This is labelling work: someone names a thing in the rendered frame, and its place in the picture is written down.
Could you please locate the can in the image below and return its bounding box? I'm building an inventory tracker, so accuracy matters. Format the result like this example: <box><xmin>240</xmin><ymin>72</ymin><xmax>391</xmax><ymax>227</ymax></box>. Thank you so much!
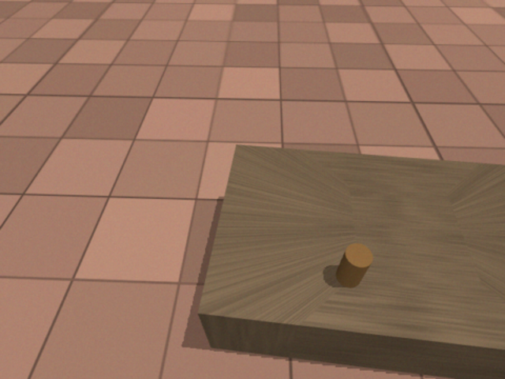
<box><xmin>336</xmin><ymin>243</ymin><xmax>373</xmax><ymax>288</ymax></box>

